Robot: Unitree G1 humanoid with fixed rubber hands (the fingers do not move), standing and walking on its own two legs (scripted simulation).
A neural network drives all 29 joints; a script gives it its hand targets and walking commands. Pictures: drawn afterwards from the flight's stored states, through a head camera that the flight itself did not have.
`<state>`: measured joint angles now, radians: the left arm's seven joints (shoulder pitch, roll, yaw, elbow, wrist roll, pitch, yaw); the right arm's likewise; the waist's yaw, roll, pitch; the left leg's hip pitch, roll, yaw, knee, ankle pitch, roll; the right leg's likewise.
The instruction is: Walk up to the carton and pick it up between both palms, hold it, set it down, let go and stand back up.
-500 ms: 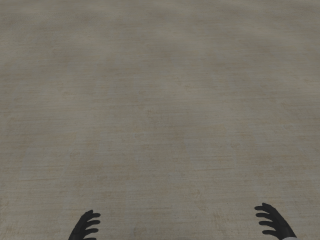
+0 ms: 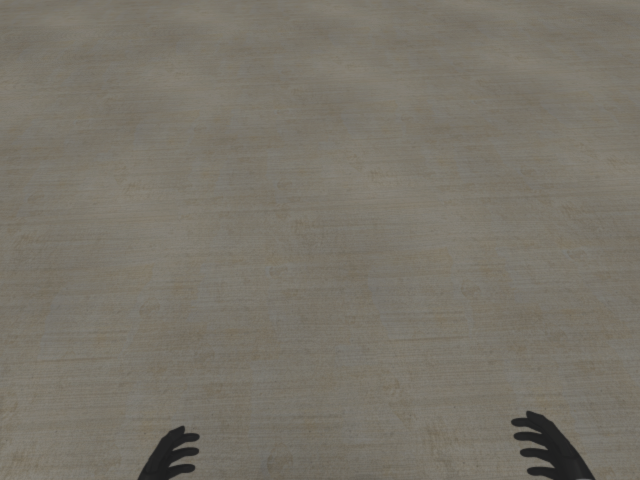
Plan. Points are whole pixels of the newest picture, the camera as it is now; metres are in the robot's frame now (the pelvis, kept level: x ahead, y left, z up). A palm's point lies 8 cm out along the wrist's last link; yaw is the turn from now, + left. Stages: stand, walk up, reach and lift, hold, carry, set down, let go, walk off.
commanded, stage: stand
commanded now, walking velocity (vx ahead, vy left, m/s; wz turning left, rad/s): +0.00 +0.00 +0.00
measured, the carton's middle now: out of the picture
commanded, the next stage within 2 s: none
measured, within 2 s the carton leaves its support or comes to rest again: neither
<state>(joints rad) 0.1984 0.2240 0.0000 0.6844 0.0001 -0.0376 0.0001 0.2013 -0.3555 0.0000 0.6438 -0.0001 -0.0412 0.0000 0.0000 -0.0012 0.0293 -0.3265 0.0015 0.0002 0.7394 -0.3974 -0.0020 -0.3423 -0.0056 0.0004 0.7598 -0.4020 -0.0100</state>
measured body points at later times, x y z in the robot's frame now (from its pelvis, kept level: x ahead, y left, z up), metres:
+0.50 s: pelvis +0.00 +0.00 +0.00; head +0.01 +0.00 +0.45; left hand +0.14 +0.24 -0.10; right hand +0.15 -0.28 -0.08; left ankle +0.00 +0.13 -0.71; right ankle +0.00 -0.11 -0.71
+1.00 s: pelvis -0.01 +0.01 +0.00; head -0.01 +0.01 +0.45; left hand +0.13 +0.25 -0.11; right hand +0.13 -0.28 -0.09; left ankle +0.00 +0.13 -0.71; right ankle +0.00 -0.11 -0.71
